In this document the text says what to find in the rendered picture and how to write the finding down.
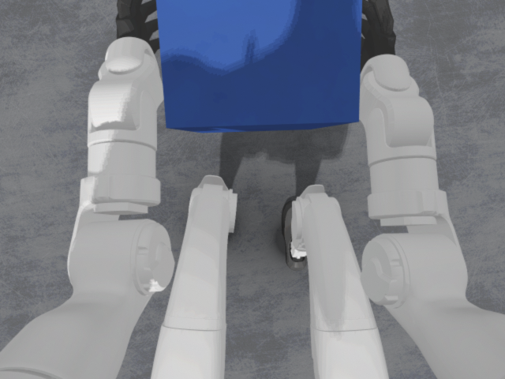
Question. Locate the carton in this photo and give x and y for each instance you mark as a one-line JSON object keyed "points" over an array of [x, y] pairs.
{"points": [[259, 65]]}

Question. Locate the right robot hand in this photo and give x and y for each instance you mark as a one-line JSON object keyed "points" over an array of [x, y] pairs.
{"points": [[379, 37]]}

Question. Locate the robot right thigh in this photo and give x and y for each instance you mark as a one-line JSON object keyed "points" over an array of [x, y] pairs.
{"points": [[345, 340]]}

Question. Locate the right robot foot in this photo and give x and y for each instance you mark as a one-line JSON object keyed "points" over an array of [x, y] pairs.
{"points": [[294, 263]]}

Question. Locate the left robot forearm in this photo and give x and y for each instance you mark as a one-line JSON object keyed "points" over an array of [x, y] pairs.
{"points": [[122, 136]]}

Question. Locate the left robot hand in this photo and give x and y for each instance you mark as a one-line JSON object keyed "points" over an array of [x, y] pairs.
{"points": [[131, 19]]}

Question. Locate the robot right upper arm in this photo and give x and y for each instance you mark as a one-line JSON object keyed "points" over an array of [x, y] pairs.
{"points": [[421, 280]]}

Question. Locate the robot left upper arm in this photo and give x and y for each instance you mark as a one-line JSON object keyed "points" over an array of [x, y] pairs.
{"points": [[114, 267]]}

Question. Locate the right robot forearm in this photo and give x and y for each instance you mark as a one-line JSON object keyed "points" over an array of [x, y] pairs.
{"points": [[401, 150]]}

